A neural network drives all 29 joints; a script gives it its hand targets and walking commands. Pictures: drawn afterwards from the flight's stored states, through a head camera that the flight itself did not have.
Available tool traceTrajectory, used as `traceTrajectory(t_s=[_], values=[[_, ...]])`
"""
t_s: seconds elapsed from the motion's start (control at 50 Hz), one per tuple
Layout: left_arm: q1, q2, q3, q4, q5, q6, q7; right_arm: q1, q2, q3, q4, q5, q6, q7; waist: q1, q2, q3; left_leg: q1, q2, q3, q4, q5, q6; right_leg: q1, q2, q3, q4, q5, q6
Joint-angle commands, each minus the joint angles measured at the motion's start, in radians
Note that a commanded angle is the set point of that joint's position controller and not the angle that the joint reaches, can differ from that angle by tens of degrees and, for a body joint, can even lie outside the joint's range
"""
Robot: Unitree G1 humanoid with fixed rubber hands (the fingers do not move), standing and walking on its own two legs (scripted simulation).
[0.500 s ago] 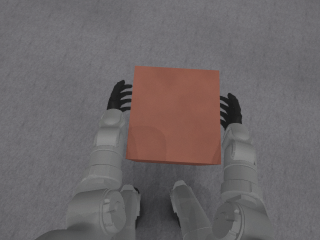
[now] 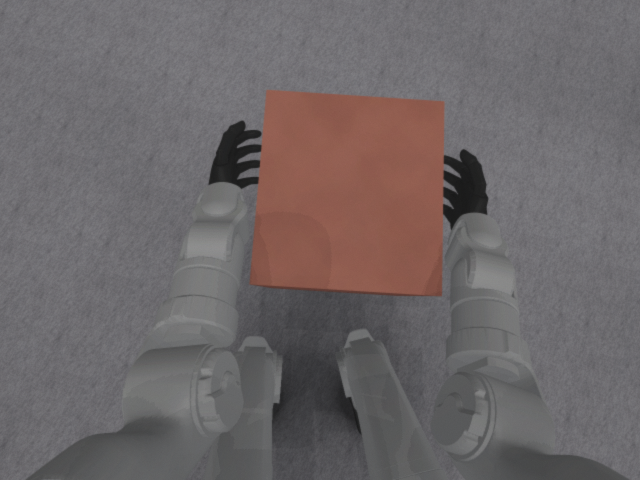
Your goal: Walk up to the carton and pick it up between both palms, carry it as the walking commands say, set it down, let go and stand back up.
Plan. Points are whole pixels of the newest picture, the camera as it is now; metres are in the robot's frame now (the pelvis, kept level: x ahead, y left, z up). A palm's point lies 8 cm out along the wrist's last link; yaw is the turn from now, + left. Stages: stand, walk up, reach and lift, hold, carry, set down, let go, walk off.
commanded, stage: set down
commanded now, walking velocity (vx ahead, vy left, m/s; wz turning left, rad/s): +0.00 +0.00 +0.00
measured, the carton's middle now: (343, 211) +0.43 -0.07 -0.16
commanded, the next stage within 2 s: none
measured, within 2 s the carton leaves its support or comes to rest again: neither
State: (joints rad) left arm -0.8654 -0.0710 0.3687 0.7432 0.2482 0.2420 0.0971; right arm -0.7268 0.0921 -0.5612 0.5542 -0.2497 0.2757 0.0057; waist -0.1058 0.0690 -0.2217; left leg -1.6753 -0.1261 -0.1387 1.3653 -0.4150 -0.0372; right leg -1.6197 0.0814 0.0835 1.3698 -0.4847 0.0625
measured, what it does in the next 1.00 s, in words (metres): lowers itself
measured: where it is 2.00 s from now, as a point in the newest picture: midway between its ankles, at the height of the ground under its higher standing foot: (310, 410)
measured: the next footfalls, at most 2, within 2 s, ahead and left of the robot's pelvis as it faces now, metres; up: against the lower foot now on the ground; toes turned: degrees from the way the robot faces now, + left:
none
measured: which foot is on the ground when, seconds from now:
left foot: down 0.00-1.00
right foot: down 0.00-1.00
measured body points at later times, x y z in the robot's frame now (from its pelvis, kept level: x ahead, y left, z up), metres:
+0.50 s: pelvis -0.03 +0.00 -0.07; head +0.25 +0.00 +0.28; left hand +0.50 +0.07 -0.17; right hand +0.43 -0.23 -0.16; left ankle +0.08 +0.12 -0.57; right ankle +0.06 -0.14 -0.57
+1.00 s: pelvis -0.03 -0.01 -0.13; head +0.29 -0.03 +0.18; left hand +0.52 +0.06 -0.25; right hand +0.46 -0.24 -0.25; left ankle +0.08 +0.12 -0.57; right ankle +0.06 -0.14 -0.57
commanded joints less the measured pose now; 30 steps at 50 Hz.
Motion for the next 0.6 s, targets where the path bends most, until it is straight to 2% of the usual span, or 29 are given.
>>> traceTrajectory(t_s=[0.0,0.3,0.58], values=[[-0.485,-0.973,-0.462,0.087,-0.096,-0.010,-0.187,-0.623,0.834,0.549,0.075,0.121,-0.008,0.232,-0.058,0.037,-0.813,0.528,-0.068,0.125,-0.066,0.217,0.001,0.337,0.075,-0.134,-0.095,0.322,-0.013],[-0.687,-0.928,-0.404,0.132,-0.108,0.020,-0.148,-0.825,0.763,0.487,0.116,0.138,0.015,0.247,-0.074,0.073,-0.861,0.486,-0.076,0.140,0.076,0.146,-0.012,0.137,0.082,-0.176,0.046,0.219,-0.020],[-0.810,-0.852,-0.333,0.176,-0.110,0.026,-0.149,-0.944,0.733,0.442,0.141,0.132,0.031,0.236,-0.072,0.054,-0.881,0.339,-0.086,0.174,0.191,0.119,-0.009,0.084,0.080,-0.185,0.146,0.217,-0.009]])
